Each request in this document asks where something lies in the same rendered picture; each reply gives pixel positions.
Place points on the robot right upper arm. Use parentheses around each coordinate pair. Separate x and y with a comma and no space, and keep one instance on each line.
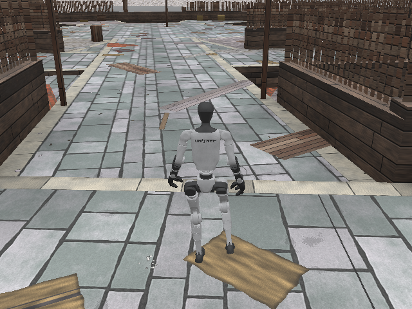
(229,146)

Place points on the right robot forearm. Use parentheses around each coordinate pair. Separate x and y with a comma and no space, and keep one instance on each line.
(237,172)

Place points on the right robot hand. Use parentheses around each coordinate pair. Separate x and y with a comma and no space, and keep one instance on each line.
(240,186)

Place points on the left robot forearm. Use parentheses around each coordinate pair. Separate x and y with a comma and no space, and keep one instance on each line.
(174,169)

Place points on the robot left upper arm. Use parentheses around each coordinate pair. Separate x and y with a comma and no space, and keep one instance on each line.
(182,145)

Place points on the left robot hand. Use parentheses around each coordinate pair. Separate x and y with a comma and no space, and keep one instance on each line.
(178,179)

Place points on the right robot thigh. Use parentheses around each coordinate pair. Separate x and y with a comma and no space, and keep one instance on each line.
(222,190)

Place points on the robot left foot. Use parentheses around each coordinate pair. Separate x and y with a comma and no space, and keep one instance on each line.
(199,258)

